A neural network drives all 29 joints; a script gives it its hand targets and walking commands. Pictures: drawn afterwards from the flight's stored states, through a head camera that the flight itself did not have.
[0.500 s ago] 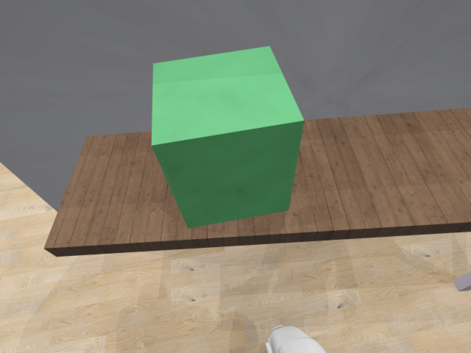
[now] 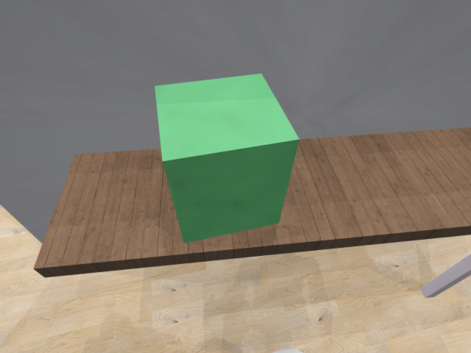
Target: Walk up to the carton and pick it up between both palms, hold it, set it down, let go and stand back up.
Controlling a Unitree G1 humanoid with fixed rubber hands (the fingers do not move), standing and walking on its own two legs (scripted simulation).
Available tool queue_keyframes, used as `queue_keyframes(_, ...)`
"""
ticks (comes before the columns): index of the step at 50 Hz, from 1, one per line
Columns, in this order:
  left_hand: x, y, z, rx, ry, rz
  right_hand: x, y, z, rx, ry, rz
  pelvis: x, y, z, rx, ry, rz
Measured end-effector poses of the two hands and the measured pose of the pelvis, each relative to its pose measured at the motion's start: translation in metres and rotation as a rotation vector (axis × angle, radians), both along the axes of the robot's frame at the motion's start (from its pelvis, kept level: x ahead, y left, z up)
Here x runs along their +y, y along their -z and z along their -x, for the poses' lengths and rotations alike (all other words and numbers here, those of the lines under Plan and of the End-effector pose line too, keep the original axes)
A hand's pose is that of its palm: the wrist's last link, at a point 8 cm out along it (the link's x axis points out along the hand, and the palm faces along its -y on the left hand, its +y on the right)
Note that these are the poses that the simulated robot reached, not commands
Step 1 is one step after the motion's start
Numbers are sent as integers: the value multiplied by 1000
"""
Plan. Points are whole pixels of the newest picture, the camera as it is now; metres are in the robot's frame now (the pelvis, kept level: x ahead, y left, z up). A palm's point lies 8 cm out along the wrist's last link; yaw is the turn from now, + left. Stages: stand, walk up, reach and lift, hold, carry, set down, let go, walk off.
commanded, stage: walk up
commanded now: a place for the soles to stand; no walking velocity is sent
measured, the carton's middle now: (221, 160) +0.45 +0.04 +0.05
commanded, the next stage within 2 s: reach and lift in 1.38 s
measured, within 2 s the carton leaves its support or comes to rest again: neither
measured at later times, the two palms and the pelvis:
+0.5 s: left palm out of the picture +0.02 +0.21 -0.14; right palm out of the picture -0.01 -0.25 -0.15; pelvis +0.01 -0.02 +0.00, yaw +0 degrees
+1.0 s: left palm out of the picture +0.03 +0.18 -0.14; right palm out of the picture +0.00 -0.26 -0.15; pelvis +0.02 -0.03 +0.00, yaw +1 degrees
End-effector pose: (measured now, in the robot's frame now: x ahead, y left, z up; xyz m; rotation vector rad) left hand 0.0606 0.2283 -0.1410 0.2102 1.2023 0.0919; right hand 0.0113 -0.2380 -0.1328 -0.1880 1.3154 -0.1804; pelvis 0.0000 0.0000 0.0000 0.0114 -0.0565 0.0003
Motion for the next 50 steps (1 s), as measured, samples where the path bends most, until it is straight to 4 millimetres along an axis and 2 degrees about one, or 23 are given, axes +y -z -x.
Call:
queue_keyframes(6, -6, -4, -5, -5, 10, 1, 6, 5, 13, 38, 14, -27, 2, -2, 0, 0, -2, -2)
queue_keyframes(17, -2, -8, 29, 114, -27, -49, 6, 15, 24, 101, 8, -62, -6, -3, -3, 8, -5, -10)
queue_keyframes(25, -16, -6, 43, 160, -46, -42, -7, 16, 18, 114, -5, -54, -16, -3, -8, 13, -6, -11)
queue_keyframes(37, -41, -2, 38, 161, -48, -10, -21, 15, 8, 124, -8, -45, -29, -3, -17, 23, -7, -5)
queue_keyframes(50, -45, -3, 27, 147, -54, -14, -24, 16, 8, 154, -1, -48, -35, -3, -24, 26, -11, 4)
